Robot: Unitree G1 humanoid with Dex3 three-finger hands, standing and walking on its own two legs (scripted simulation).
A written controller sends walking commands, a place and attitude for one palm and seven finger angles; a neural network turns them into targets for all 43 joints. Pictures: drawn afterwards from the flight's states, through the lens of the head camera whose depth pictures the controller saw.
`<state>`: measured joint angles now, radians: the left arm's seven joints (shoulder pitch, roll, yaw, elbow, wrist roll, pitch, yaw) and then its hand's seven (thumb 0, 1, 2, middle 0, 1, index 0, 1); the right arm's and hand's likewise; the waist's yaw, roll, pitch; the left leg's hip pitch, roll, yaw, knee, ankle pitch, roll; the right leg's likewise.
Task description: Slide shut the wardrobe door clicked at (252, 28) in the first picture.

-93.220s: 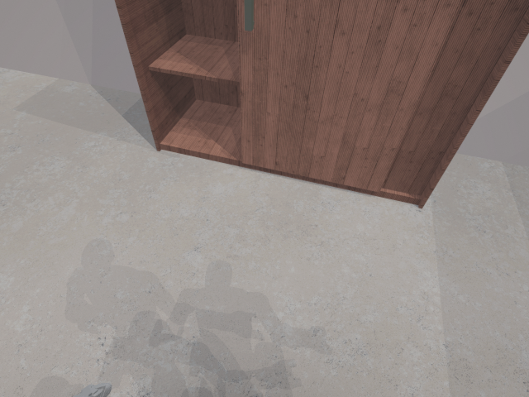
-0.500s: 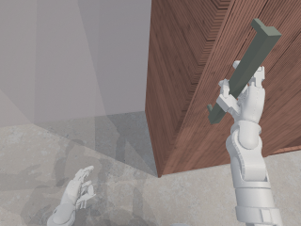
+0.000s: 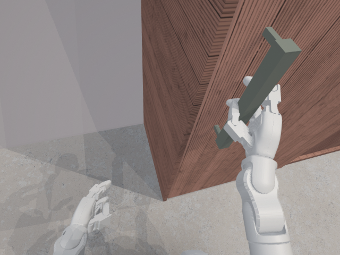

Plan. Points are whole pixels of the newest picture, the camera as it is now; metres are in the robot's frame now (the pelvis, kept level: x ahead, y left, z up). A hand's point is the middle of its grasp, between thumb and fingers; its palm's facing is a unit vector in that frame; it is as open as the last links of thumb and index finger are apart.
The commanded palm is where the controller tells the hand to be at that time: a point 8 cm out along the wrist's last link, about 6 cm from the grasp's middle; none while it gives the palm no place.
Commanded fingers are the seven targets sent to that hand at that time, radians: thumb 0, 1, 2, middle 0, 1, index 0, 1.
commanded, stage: step sideways, sliding the door along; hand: right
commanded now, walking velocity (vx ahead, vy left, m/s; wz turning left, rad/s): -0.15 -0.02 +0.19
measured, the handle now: (240, 101) +0.37 -0.17 +0.15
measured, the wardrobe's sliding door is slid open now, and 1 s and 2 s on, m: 0.00 0.00 0.00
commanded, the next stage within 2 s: stop walking and hold the door there in 0.42 s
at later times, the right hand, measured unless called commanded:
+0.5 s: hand (234, 123) +0.32 -0.14 +0.15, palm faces +0.19 +0.98 +0.06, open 7.2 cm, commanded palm +0.28 -0.11 +0.15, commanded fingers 0.00 -0.90 -0.90 0.45 1.40 0.45 1.40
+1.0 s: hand (237, 118) +0.33 -0.16 +0.15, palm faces +0.18 +0.96 -0.23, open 6.2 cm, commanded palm +0.31 -0.18 +0.13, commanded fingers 0.00 -0.90 -0.90 0.45 1.40 0.45 1.40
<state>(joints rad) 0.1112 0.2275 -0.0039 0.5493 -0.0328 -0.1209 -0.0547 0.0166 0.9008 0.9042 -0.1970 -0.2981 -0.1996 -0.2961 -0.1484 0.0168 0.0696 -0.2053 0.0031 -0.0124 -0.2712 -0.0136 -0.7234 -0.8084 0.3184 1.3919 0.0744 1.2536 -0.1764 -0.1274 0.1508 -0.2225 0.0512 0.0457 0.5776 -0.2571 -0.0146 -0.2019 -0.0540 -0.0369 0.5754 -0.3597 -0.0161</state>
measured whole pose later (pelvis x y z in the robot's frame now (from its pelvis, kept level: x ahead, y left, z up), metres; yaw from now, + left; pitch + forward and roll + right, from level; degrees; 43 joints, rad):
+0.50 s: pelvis +0.08 -0.04 -0.01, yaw -2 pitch +3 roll +3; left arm 0.13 0.20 -0.03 0.49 -0.02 -0.12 -0.07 0.02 0.90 0.90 -0.20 -0.30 -0.20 -0.30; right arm 0.26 0.00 0.27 -0.54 0.00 -0.16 -0.17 0.02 -0.72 -0.80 0.36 1.40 0.10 1.19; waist -0.16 -0.12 0.13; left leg -0.25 0.06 0.08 0.70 -0.34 0.04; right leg -0.19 -0.11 -0.29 0.72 -0.45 -0.03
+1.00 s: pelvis +0.14 +0.00 +0.00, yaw +2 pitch -1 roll -1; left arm 0.17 0.26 0.00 0.50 -0.01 -0.08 0.02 0.02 0.90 0.90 -0.20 -0.30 -0.20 -0.30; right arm 0.52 -0.25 -0.03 -0.48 0.04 -0.21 -0.10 -0.05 -0.58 -0.74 0.46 1.41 0.38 1.41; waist -0.06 -0.02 -0.03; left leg -0.12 -0.04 -0.10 0.58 -0.37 0.00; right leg -0.25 -0.09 -0.13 0.42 -0.12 -0.02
